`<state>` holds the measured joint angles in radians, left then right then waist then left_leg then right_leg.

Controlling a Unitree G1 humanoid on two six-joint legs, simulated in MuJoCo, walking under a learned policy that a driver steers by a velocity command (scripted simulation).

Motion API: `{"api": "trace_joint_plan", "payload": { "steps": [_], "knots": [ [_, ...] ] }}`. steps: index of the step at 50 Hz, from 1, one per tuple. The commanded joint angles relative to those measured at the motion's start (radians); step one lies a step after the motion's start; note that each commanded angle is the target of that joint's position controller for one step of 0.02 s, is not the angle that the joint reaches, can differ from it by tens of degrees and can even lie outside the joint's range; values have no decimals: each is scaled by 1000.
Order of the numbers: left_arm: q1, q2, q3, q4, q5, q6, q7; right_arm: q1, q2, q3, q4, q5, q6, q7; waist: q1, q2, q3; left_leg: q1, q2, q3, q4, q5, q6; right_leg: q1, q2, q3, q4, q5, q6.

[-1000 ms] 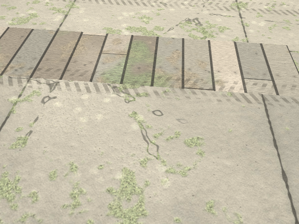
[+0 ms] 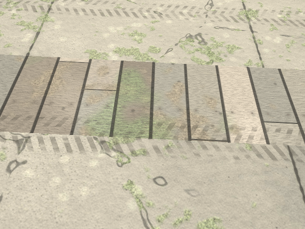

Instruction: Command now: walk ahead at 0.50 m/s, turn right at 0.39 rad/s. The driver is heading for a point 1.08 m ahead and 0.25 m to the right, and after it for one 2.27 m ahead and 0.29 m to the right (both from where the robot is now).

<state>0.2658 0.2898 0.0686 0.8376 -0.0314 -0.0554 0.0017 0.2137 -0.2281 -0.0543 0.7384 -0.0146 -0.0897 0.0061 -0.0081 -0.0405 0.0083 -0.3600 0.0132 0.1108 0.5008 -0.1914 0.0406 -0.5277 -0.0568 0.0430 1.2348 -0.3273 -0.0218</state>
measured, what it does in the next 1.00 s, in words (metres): walks ahead, turning right: right foot, then left foot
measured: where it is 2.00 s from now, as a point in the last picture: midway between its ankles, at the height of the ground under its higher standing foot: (210, 126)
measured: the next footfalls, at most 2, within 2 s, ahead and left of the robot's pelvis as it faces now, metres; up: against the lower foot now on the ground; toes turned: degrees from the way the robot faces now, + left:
right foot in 0.38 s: +0.34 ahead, -0.17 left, +0.00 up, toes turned -16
left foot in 0.90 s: +0.70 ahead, -0.08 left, +0.00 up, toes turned -22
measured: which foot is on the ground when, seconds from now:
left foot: down 0.00-0.40, up 0.42-0.88, down 0.90-1.00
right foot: up 0.00-0.36, down 0.38-0.90, up 0.92-1.00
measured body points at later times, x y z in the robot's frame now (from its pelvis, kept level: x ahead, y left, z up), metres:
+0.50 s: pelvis +0.26 -0.08 -0.01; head +0.30 -0.10 +0.44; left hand +0.47 +0.14 -0.11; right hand +0.29 -0.38 -0.13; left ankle +0.18 +0.10 -0.63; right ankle +0.30 -0.16 -0.73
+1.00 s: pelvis +0.56 -0.12 -0.01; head +0.59 -0.13 +0.44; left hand +0.71 +0.12 -0.14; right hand +0.63 -0.43 -0.10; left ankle +0.67 -0.07 -0.73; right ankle +0.37 -0.18 -0.64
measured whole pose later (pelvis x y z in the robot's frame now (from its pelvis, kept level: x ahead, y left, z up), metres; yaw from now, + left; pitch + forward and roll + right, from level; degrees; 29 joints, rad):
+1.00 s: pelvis +0.56 -0.12 -0.01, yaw -23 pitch +2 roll +0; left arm 0.34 0.27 0.06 0.81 -0.02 -0.06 0.00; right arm 0.12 -0.26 -0.06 0.73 0.00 -0.11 0.04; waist 0.02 -0.02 0.02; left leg -0.43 -0.04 0.04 0.55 -0.16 0.06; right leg -0.30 0.05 0.09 1.14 -0.46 -0.05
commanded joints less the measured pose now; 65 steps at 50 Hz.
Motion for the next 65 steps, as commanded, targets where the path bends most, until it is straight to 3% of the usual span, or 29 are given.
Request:
{"api": "trace_joint_plan", "payload": {
  "steps": [1, 8, 14, 17, 18, 19, 20, 21, 22, 23, 24, 25, 26, 29, 34, 38, 41, 43, 44, 45, 46, 47, 48, 49, 50, 52, 55, 59, 65],
  "knots": [
    [8, 40, 21, -80, -4, 17, 8, -2, -97, -31, -30, -1, -27, -5, 19, 145, -45, 159, 270, -238, -331, 98, 141, -147, -78, 62, -8, 87, 5],
    [-155, -1, 12, -138, 13, 21, -15, 43, -152, -57, 21, -1, -20, -33, -13, 97, 14, 238, 243, 1, -351, 236, 115, -195, -65, 21, -352, 359, 15],
    [-301, 0, 8, -208, 9, 23, -51, 110, -197, -80, 64, 27, 11, -34, -64, 92, 77, 414, 299, 67, -294, 306, 99, -214, -43, -70, -538, 254, -41],
    [-220, 47, 34, -211, 8, 27, -56, 74, -241, -92, 62, 44, 29, -37, 8, 143, 5, 447, 292, 113, -104, 761, 67, -23, 50, -160, -565, 103, -100],
    [-93, 82, 57, -181, 4, 28, -53, 49, -250, -92, 59, 51, 36, -38, 84, 138, -58, 421, 263, 141, 65, 868, 46, 143, 102, -188, -622, 118, -130],
    [82, 152, 93, -131, 4, 30, -40, 50, -229, -83, 54, 48, 36, -40, 164, 105, -148, 282, 215, 158, 309, 765, 6, 427, 131, -155, -676, 186, -168],
    [163, 262, 118, -110, 3, 34, -20, 62, -121, -51, 14, 2, 26, -41, 140, -118, -197, -92, 114, 147, 674, 71, -55, 713, -95, 235, -707, 212, -263],
    [140, 292, 108, -148, 9, 14, -28, 93, -79, -25, -34, 12, -17, -30, 77, -214, -369, -368, -62, -104, 918, -421, -83, 919, -270, 792, -897, 21, -443],
    [145, 204, 83, -151, 18, 5, -33, -26, -158, -42, -54, 56, -48, -16, 133, -87, -321, -492, -9, -202, 951, -342, -64, 915, -260, 722, -960, 25, -383],
    [105, 156, 69, -147, 13, -3, -30, -61, -160, -38, -63, 63, -63, -12, 113, -62, -211, -514, 33, -190, 893, -254, -41, 799, -227, 571, -946, 99, -345],
    [27, 125, 59, -160, 8, -6, -29, -61, -152, -38, -48, 36, -67, -22, 63, 25, -147, -449, 81, -192, 804, -180, -37, 643, -182, 455, -937, 192, -304],
    [-31, 82, 45, -171, 12, -8, -26, -49, -168, -48, -38, 14, -58, -26, 24, 24, -112, -372, 111, -188, 730, -137, -43, 521, -151, 365, -947, 300, -283],
    [-53, 65, 37, -183, 22, -11, -22, -28, -168, -52, -34, 13, -43, -23, 0, 8, -104, -313, 126, -188, 700, -110, -47, 450, -135, 327, -967, 357, -277],
    [-22, 85, 39, -163, 22, -22, -8, -36, -125, -41, -38, 7, -13, -20, -10, 13, -76, -293, 124, -158, 580, -42, -73, 364, -110, 233, -1006, 499, -273],
    [45, 103, 39, -124, 16, -20, 8, -204, -83, -17, -76, 12, -12, -6, 55, -26, -22, -264, 80, -130, 219, 264, -80, 342, -51, 116, -1020, 469, -204],
    [107, 113, 39, -92, 11, -18, 6, -302, -96, -15, -102, 26, -19, 15, 101, -31, 24, -271, 52, -130, 80, 312, -57, 421, -105, 162, -1001, 350, -203],
    [132, 124, 44, -74, 12, -6, 12, -319, -112, -18, -123, 25, -30, 32, 96, -39, 37, -308, 39, -133, 22, 205, -14, 542, -159, 201, -937, 423, -188],
    [111, 138, 49, -75, 13, 2, 16, -251, -134, -28, -110, 24, -35, 36, 53, -60, 6, -198, 6, -105, -1, 126, 19, 566, -155, 191, -864, 618, -164],
    [87, 140, 48, -80, 12, 5, 16, -153, -156, -42, -84, 20, -36, 33, -3, -59, -53, -50, -29, -72, -29, 137, 44, 553, -120, 160, -759, 789, -146],
    [68, 116, 37, -92, 18, 5, 14, 1, -195, -58, -46, 11, -37, 28, -74, -36, -162, 197, 11, -108, -2, 195, 88, 459, -66, 119, -571, 799, -117],
    [115, 59, 15, -111, 44, -1, 14, 172, -268, -72, -27, -1, -35, 23, -107, 118, -330, 537, 220, -371, 37, 223, 180, 214, 34, 70, -235, 441, -72],
    [240, -1, -2, -99, 17, -19, 6, 217, -275, -73, 7, 8, -31, 33, -56, 389, -422, 765, 382, -825, -125, -22, 310, -107, 167, 95, 34, -246, -21],
    [155, 97, 15, -97, 1, -29, 1, 187, -190, -53, -3, 31, -25, 29, -93, 251, -320, 713, 351, -823, -183, -220, 265, -227, 101, 142, 120, -224, -24],
    [38, 125, 21, -131, -5, -34, -2, 105, -159, -41, -15, 30, -16, 21, -90, 162, -173, 561, 320, -675, -206, -203, 223, -266, 50, 95, 105, -120, -27],
    [-20, 110, 18, -144, 7, -36, 2, 46, -151, -33, -24, 16, -11, 20, -60, 75, -92, 406, 285, -576, -231, -96, 206, -229, 5, 64, 57, -40, -25],
    [-4, 85, 23, -145, 22, -28, 4, 2, -123, -21, -25, 0, -16, 22, -1, 93, -47, 248, 225, -465, -279, 61, 195, -135, -48, 60, -37, 34, -18],
    [14, 50, 17, -140, 24, -12, 9, 15, -136, -23, -2, 13, -27, 20, 23, 118, -38, 195, 199, -359, -327, 191, 207, -127, -67, 33, -134, 74, 8],
    [-113, 27, 4, -174, 31, -15, 7, 61, -173, -32, 26, 20, -15, 4, -9, 94, -14, 211, 170, -254, -351, 296, 187, -168, -72, 10, -367, 277, 35],
    [-298, 14, -7, -223, 16, -29, -19, 166, -196, -35, 76, 34, 5, 0, -84, 101, 31, 296, 181, -214, -324, 243, 161, -123, -22, -26, -638, 410, 27]
  ]
}}
Over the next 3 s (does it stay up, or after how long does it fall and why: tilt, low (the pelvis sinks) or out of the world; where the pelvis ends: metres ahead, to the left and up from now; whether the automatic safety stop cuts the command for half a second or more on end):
stays up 1.62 -0.28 -0.01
